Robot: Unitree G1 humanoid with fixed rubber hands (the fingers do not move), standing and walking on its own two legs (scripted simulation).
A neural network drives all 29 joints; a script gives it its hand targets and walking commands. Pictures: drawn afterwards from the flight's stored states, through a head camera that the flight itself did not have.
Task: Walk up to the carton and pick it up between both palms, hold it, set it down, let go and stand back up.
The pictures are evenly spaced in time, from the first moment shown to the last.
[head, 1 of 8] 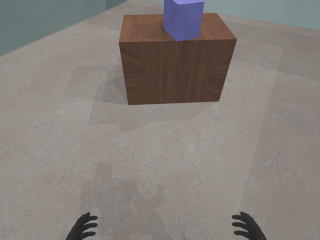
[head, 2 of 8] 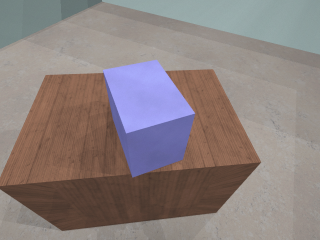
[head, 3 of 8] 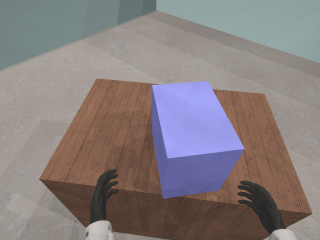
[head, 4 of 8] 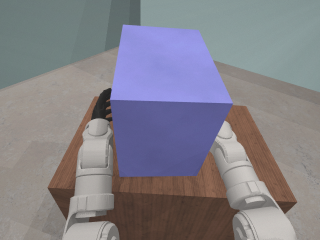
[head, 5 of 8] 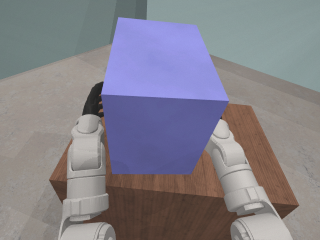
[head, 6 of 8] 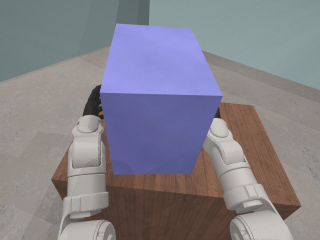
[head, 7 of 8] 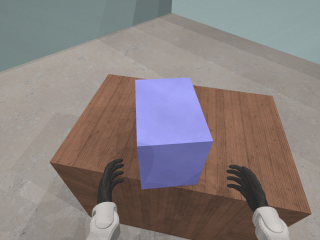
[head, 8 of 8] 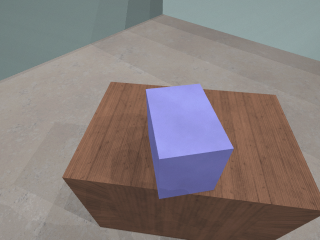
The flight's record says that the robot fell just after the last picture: no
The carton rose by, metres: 0.27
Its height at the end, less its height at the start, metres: +0.00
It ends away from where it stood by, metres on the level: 0.08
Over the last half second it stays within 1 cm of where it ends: yes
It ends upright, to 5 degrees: yes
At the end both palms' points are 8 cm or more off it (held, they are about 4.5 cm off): yes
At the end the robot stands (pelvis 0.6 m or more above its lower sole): yes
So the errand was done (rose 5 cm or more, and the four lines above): yes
